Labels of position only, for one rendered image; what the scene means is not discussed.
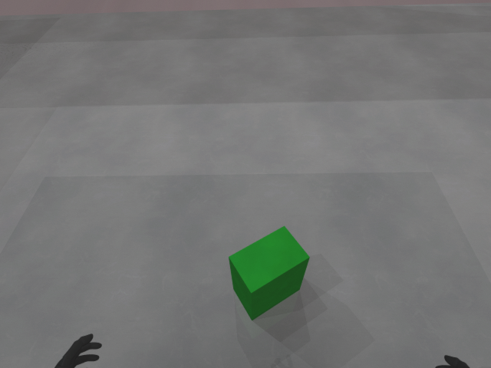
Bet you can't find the left robot hand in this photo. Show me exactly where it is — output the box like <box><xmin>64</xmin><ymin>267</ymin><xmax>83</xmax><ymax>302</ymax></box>
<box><xmin>55</xmin><ymin>334</ymin><xmax>102</xmax><ymax>368</ymax></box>

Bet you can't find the carton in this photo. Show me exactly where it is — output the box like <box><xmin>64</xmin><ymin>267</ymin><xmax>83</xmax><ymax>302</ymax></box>
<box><xmin>229</xmin><ymin>226</ymin><xmax>310</xmax><ymax>320</ymax></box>

